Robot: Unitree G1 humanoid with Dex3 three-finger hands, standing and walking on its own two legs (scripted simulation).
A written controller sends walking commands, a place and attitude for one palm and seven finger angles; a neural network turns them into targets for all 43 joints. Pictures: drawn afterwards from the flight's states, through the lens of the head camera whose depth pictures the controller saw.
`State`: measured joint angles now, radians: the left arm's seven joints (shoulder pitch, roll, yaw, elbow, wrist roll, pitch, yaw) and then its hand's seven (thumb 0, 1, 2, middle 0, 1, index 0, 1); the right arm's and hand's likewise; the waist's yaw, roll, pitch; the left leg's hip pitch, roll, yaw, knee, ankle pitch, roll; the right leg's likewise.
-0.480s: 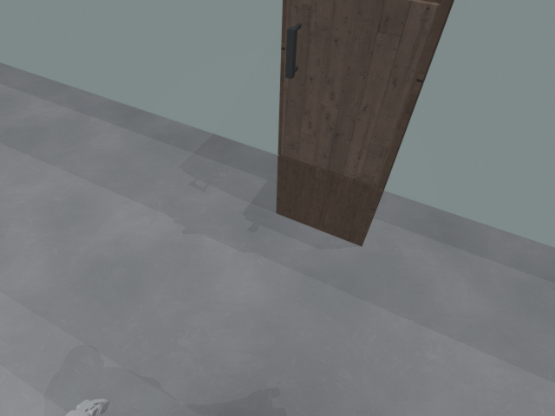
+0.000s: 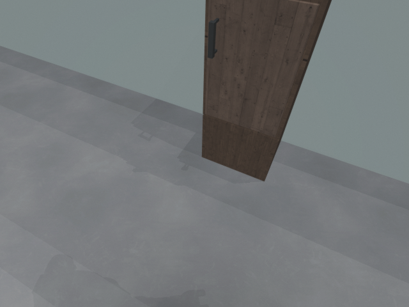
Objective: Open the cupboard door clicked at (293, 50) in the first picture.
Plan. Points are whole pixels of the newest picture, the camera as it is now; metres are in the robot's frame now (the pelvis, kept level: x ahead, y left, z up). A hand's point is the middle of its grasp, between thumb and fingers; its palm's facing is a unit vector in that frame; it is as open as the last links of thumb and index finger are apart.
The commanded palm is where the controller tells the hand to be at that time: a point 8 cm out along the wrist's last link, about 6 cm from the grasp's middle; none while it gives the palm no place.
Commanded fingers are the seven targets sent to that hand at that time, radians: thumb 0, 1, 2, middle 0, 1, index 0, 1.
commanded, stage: stand and wait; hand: left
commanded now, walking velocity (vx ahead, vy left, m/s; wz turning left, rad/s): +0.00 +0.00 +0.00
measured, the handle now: (213, 38) +1.06 +0.03 +0.04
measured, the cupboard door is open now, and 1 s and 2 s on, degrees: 0 0 0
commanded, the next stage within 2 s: look at it before walking up in 0.34 s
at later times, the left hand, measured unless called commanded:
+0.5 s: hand out of the picture +0.07 +0.24 -0.15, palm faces -0.04 -0.94 -0.34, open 7.4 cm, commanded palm none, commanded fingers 0.00 0.90 0.90 -0.20 -0.30 -0.20 -0.30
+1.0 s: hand out of the picture +0.06 +0.24 -0.15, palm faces -0.04 -0.94 -0.34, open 7.4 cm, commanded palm none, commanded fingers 0.00 0.90 0.90 -0.20 -0.30 -0.20 -0.30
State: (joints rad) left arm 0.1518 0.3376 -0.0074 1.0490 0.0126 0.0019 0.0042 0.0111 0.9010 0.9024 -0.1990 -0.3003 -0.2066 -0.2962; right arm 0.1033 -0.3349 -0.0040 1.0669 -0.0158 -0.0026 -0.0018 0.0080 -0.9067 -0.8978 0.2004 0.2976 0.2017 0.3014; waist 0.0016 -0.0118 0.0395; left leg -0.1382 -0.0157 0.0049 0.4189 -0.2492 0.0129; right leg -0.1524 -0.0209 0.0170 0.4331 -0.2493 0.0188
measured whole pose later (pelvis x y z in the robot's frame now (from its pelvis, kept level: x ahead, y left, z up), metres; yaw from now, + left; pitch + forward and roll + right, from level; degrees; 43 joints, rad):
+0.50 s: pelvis -0.01 -0.01 +0.00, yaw +0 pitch -2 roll +0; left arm 0.13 0.34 -0.01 1.07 0.01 -0.01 0.00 0.01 0.90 0.90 -0.20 -0.30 -0.21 -0.30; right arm 0.12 -0.34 0.00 1.11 -0.01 -0.01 0.00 0.01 -0.91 -0.90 0.20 0.30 0.20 0.30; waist -0.01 0.00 0.03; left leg -0.13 0.00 0.00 0.37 -0.21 0.00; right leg -0.15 -0.01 0.02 0.39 -0.21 0.01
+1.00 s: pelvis -0.01 -0.01 +0.00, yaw +0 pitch -2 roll +0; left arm 0.15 0.34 -0.01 1.09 0.01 -0.01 0.00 0.01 0.90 0.90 -0.20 -0.30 -0.21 -0.30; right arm 0.12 -0.34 0.00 1.12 -0.01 -0.01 0.00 0.01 -0.91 -0.90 0.20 0.30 0.20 0.30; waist 0.00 -0.01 0.04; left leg -0.12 0.00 0.01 0.36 -0.20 0.00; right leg -0.14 0.00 0.02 0.37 -0.20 0.00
